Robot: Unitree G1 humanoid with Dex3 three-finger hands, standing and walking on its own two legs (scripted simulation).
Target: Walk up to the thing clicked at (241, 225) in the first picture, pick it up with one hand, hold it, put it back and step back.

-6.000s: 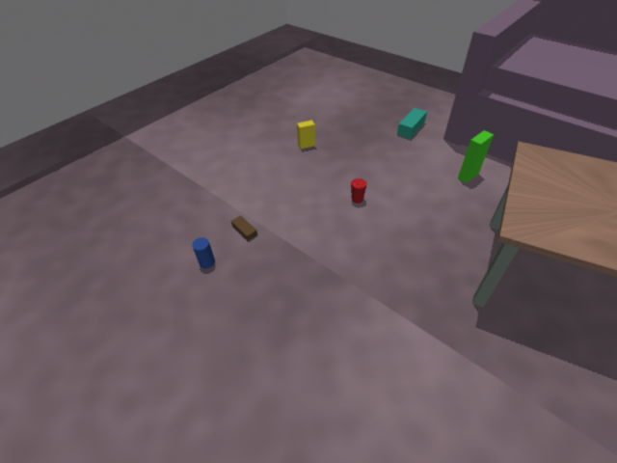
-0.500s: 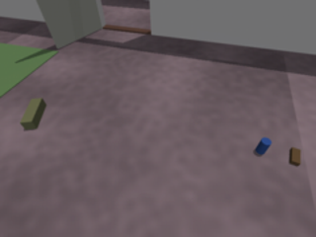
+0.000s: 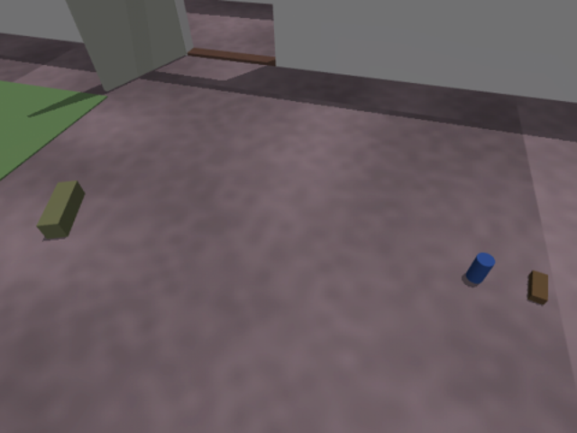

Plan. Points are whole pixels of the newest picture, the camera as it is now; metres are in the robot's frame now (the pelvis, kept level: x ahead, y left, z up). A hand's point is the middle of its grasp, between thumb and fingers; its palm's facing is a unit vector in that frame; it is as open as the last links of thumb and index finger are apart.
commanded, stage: stand
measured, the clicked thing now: (538, 287) +0.80 -0.95 -0.77
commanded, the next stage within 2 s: walk up in 0.04 s
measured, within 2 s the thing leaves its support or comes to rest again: neither
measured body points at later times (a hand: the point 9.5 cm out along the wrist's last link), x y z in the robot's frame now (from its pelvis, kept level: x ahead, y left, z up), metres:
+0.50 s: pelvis -0.03 +0.07 -0.01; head +0.02 +0.07 +0.44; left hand +0.16 +0.34 -0.13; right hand -0.06 -0.27 -0.10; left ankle +0.02 +0.16 -0.75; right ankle -0.08 -0.09 -0.69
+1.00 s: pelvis -0.01 +0.05 -0.03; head +0.01 +0.02 +0.41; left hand +0.26 +0.23 -0.14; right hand -0.16 -0.25 -0.15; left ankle +0.10 +0.12 -0.75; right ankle -0.09 -0.07 -0.75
